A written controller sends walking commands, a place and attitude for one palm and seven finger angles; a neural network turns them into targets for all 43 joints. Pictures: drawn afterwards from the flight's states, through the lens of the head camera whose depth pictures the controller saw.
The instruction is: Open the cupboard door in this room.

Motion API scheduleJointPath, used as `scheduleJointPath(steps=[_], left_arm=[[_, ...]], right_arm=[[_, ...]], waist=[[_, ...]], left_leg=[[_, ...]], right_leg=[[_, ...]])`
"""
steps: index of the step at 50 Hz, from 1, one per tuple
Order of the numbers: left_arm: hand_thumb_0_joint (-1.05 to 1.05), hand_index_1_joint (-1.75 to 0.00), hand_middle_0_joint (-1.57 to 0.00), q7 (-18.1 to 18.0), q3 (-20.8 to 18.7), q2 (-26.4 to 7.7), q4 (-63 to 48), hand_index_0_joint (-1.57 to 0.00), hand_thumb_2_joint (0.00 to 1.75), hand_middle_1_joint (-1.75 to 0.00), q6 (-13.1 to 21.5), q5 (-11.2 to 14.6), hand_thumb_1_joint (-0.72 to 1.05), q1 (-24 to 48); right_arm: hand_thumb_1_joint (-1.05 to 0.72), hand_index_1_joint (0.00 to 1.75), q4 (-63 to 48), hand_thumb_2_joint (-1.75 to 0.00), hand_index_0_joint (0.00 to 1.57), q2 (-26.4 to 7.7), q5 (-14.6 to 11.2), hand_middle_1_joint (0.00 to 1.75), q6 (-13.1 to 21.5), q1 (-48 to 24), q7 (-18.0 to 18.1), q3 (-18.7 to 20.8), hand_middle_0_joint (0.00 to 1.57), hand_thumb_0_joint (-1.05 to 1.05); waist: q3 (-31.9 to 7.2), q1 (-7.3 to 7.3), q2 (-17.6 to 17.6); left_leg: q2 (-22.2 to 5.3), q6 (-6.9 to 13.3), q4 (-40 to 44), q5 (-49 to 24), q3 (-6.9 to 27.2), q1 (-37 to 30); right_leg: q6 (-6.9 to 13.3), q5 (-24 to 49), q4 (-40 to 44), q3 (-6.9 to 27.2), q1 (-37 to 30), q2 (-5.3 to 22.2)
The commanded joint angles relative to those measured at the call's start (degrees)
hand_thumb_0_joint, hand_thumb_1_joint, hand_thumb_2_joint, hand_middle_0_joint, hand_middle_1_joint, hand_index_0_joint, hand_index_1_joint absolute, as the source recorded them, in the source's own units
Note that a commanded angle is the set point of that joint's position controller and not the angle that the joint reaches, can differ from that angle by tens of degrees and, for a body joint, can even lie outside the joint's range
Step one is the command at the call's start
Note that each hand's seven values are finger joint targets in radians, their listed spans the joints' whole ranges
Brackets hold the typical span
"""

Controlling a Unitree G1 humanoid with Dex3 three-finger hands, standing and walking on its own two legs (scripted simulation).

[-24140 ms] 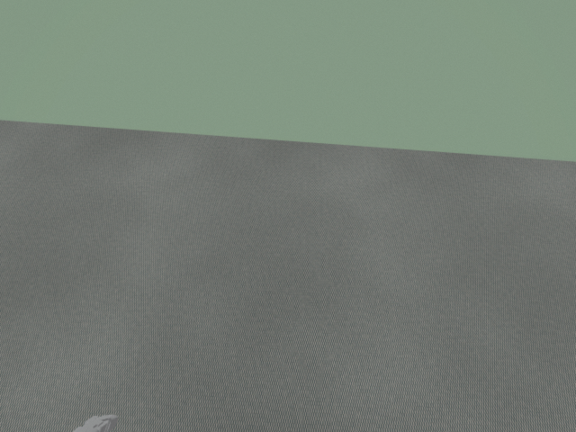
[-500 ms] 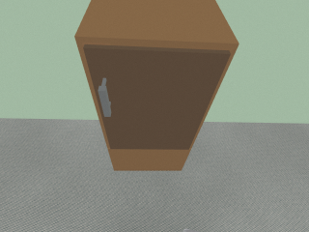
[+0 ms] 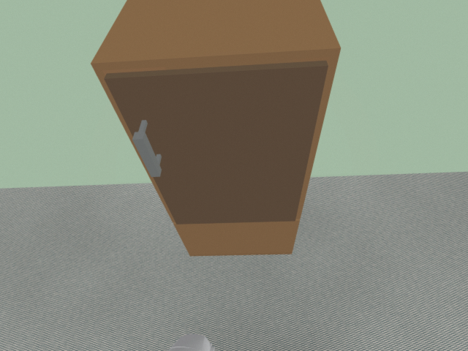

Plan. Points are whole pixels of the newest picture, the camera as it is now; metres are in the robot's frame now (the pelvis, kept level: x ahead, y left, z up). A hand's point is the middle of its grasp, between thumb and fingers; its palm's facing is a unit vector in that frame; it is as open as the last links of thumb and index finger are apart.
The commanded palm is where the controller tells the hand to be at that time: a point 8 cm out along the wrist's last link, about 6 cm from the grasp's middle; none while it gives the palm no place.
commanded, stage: come to a stop and stand still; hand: left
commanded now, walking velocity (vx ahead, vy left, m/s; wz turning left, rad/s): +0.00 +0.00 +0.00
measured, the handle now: (149, 149) +0.51 +0.24 +0.00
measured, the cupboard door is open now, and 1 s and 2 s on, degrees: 0 0 0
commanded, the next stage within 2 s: look again from close up in 0.98 s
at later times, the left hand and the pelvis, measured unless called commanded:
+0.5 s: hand out of the picture -0.05 +0.25 -0.18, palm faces +0.00 -0.98 -0.21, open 7.4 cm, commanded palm none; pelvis -0.04 +0.07 +0.00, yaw -1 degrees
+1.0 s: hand out of the picture -0.08 +0.21 -0.18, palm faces +0.00 -0.99 -0.15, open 7.4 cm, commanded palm none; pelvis -0.07 +0.06 +0.00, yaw -1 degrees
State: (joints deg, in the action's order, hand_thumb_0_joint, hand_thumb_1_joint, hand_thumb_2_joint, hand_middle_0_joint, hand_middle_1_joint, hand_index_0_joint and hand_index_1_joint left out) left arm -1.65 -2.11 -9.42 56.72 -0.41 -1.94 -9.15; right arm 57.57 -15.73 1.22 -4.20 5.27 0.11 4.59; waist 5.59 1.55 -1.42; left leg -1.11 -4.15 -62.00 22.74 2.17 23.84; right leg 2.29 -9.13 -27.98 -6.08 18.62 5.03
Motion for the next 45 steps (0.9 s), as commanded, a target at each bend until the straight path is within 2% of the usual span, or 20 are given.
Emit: scheduleJointPath(steps=[1,4,7,8,9,10,11,13,14,16,18,20,22,24,25,26,27,31,34,45], left_arm=[[0.0,-0.3,-0.2,-0.2,-3.0,-14.2,-2.7,-0.2,0.9,-0.3,0.0,-0.3,0.9,-3.6],[0.0,-0.3,-0.2,0.1,-3.1,-14.9,-1.9,-0.2,0.9,-0.3,-0.3,-0.3,0.9,-3.9],[0.0,-0.3,-0.2,0.0,-2.7,-13.5,-1.0,-0.2,0.9,-0.3,-0.8,0.6,0.9,-1.8],[0.0,-0.3,-0.2,0.1,-2.0,-11.1,-1.1,-0.2,0.9,-0.3,-1.0,1.0,0.9,-2.4],[0.0,-0.3,-0.2,0.3,-1.3,-7.1,-1.6,-0.2,0.9,-0.3,-1.3,1.5,0.9,-4.0],[0.0,-0.3,-0.2,0.2,-1.0,-6.5,-1.3,-0.2,0.9,-0.3,-1.7,1.1,0.9,-3.2],[0.0,-0.3,-0.2,0.0,-1.2,-7.3,-0.4,-0.2,0.9,-0.3,-2.3,0.5,0.9,-1.9],[0.0,-0.3,-0.2,0.8,-1.1,-7.0,1.9,-0.2,0.9,-0.3,-2.0,0.5,0.9,-5.8],[0.0,-0.3,-0.2,0.8,-0.8,-6.4,2.9,-0.2,0.9,-0.3,-1.6,0.6,0.9,-6.9],[0.0,-0.3,-0.2,0.6,0.0,-5.4,3.4,-0.2,0.9,-0.3,-0.8,0.8,0.9,-6.0],[0.0,-0.3,-0.2,0.3,0.7,-4.7,3.5,-0.2,0.9,-0.3,-0.3,1.1,0.9,-4.1],[0.0,-0.3,-0.2,0.0,1.1,-4.1,4.4,-0.2,0.9,-0.3,0.0,1.4,0.9,-4.7],[0.0,-0.3,-0.2,-0.4,1.4,-4.2,6.6,-0.2,0.9,-0.3,0.4,1.5,0.9,-8.2],[0.0,-0.3,-0.2,-0.9,1.5,-5.6,8.0,-0.2,0.9,-0.3,1.0,1.6,0.9,-9.8],[0.0,-0.3,-0.2,-1.0,1.6,-5.8,8.1,-0.2,0.9,-0.3,1.0,1.5,0.9,-9.3],[0.0,-0.3,-0.2,-0.9,1.3,-5.4,8.3,-0.2,0.9,-0.3,1.2,1.6,0.9,-8.8],[0.0,-0.3,-0.2,-0.8,1.6,-4.6,8.3,-0.2,0.9,-0.3,1.2,1.7,0.9,-8.6],[0.0,-0.3,-0.2,-0.9,1.7,-3.5,7.9,-0.2,0.9,-0.3,0.9,1.6,0.9,-8.3],[0.0,-0.3,-0.2,-0.9,1.8,-3.5,7.8,-0.2,0.9,-0.3,0.8,1.5,0.9,-8.7],[0.0,-0.3,-0.2,-0.7,2.0,-3.2,7.7,-0.2,0.9,-0.3,1.3,1.4,0.9,-10.5]], right_arm=[[-0.9,0.3,-2.3,-0.9,0.2,-1.1,-0.4,0.3,1.0,4.5,-0.7,-0.7,0.2,0.0],[-0.9,0.3,-2.5,-0.9,0.2,-0.7,-0.7,0.3,1.9,5.7,-0.5,-1.3,0.2,0.0],[-0.9,0.3,0.3,-0.9,0.2,-0.3,-0.8,0.3,3.2,13.9,0.0,-1.8,0.2,0.0],[-0.9,0.3,0.4,-0.9,0.2,-1.8,-0.7,0.3,3.6,14.6,0.1,-1.6,0.2,0.0],[-0.9,0.3,-0.9,-0.9,0.2,-5.9,0.0,0.3,3.8,13.0,0.3,-0.9,0.2,0.0],[-0.9,0.3,-2.7,-0.9,0.2,-7.8,-0.1,0.3,3.4,7.3,0.5,-0.9,0.2,0.0],[-0.9,0.3,-2.9,-0.9,0.2,-5.9,0.0,0.3,3.6,3.8,0.9,-1.2,0.2,0.0],[-0.9,0.3,-2.0,-0.9,0.2,-3.2,-0.2,0.3,4.1,2.2,1.6,-2.2,0.2,0.0],[-0.9,0.3,-1.2,-0.9,0.2,-2.5,-0.4,0.3,4.5,3.2,1.8,-2.4,0.2,0.0],[-0.9,0.3,0.9,-0.9,0.2,-1.7,-0.6,0.3,5.1,7.6,2.2,-2.4,0.2,0.0],[-0.9,0.3,3.0,-0.9,0.2,-1.2,-0.7,0.3,5.4,11.3,2.5,-2.2,0.2,0.0],[-0.9,0.3,4.9,-0.9,0.2,-1.1,-0.7,0.3,5.6,13.8,2.6,-2.0,0.2,0.0],[-0.9,0.3,5.7,-0.9,0.2,-0.3,-1.1,0.3,5.7,14.1,2.7,-2.0,0.2,0.0],[-0.9,0.3,5.6,-0.9,0.2,2.0,-1.6,0.3,6.0,14.2,2.4,-2.3,0.2,0.0],[-0.9,0.3,5.6,-0.9,0.2,2.7,-1.6,0.3,5.9,14.2,2.2,-2.4,0.2,0.0],[-0.9,0.3,6.1,-0.9,0.2,2.9,-1.2,0.3,5.5,14.0,2.2,-2.6,0.2,0.0],[-0.9,0.3,6.3,-0.9,0.2,2.4,-1.2,0.3,5.4,14.0,2.2,-2.6,0.2,0.0],[-0.9,0.3,7.4,-0.9,0.2,3.2,-1.1,0.3,5.7,14.3,2.0,-3.0,0.2,0.0],[-0.9,0.3,7.6,-0.9,0.2,3.5,-1.1,0.3,5.5,14.4,1.9,-3.2,0.2,0.0],[-0.9,0.3,7.3,-0.9,0.2,3.4,-1.0,0.3,5.6,14.6,1.9,-3.2,0.2,0.0]], waist=[[-6.2,1.17,13.5],[-6.7,1.26,13.5],[-8.1,-2.42,10.3],[-7.8,-2.5,3.2],[-4.5,-1.91,-10.7],[-0.1,-1.27,-15.4],[2.8,-0.79,-15.8],[2.3,1.9,-11.0],[1.0,1.75,-8.6],[-2.4,0.27,-6.4],[-4.2,-1.3,-5.7],[-6.6,-1.84,-5.5],[-7.9,-0.68,-3.0],[-7.0,-1.39,0.6],[-5.7,-1.62,0.7],[-4.9,-1.72,7.1],[-4.2,-1.73,9.3],[-2.1,-1.52,4.0],[-0.4,-1.45,2.7],[-0.7,-1.68,2.1]], left_leg=[[-0.4,1.1,11.6,1.8,-3.4,-4.0],[0.2,2.1,21.9,2.9,-5.1,-7.6],[0.3,3.1,39.6,-6.0,-6.3,-19.7],[-3.4,4.0,44.9,-4.3,-1.2,-21.6],[-13.7,7.3,51.9,3.5,11.8,-15.3],[-17.8,10.1,57.1,9.9,15.9,-2.3],[-15.9,10.1,59.3,11.7,13.9,4.0],[-11.6,10.0,55.0,-0.8,7.5,-1.6],[-10.4,10.2,52.7,-8.1,5.0,-6.4],[-10.5,11.4,48.9,-24.0,3.6,-15.2],[-11.6,12.4,46.0,-37.1,4.1,-20.9],[-11.7,12.3,43.3,-44.8,4.6,-24.6],[-9.6,10.0,40.3,-41.7,3.6,-22.6],[-6.1,6.4,39.4,-31.5,1.2,-16.1],[-5.0,5.6,41.0,-27.1,0.9,-14.5],[-4.7,5.0,41.3,-23.6,0.3,-14.8],[-4.6,5.1,41.6,-20.3,0.0,-15.9],[-4.9,5.5,43.8,-16.7,0.1,-15.0],[-4.7,5.5,44.6,-13.7,0.2,-13.6],[-4.7,5.5,44.7,-12.5,0.2,-14.8]], right_leg=[[5.1,-6.7,14.9,14.3,-4.6,12.0],[5.3,-9.5,15.5,15.0,-5.1,11.0],[1.4,-14.7,11.6,11.9,0.6,8.1],[-0.7,-16.7,5.5,9.3,4.1,4.6],[-3.3,-16.7,-3.5,4.4,7.6,-0.7],[-3.8,-17.9,-9.9,3.3,4.4,-2.5],[-3.8,-16.4,-14.7,6.1,0.8,-1.9],[-3.5,-12.2,-20.0,6.7,2.5,-2.4],[-3.8,-11.7,-20.1,6.6,3.7,-2.5],[-4.3,-12.4,-17.1,5.9,4.6,-2.1],[-4.5,-14.1,-11.1,5.1,3.5,-1.6],[-4.6,-12.6,-3.7,4.6,0.1,-1.6],[-4.2,-2.4,6.6,4.6,-7.2,-1.2],[-2.2,12.5,7.8,8.0,-14.1,3.2],[-1.7,13.1,6.5,7.8,-13.7,4.3],[-1.1,12.5,5.9,8.5,-11.9,3.3],[-1.1,9.4,6.8,8.8,-9.7,3.1],[-1.8,1.4,8.4,8.5,-8.2,1.9],[-1.8,-0.8,9.4,8.6,-7.6,1.7],[-1.8,-1.4,10.7,9.0,-6.1,1.6]])
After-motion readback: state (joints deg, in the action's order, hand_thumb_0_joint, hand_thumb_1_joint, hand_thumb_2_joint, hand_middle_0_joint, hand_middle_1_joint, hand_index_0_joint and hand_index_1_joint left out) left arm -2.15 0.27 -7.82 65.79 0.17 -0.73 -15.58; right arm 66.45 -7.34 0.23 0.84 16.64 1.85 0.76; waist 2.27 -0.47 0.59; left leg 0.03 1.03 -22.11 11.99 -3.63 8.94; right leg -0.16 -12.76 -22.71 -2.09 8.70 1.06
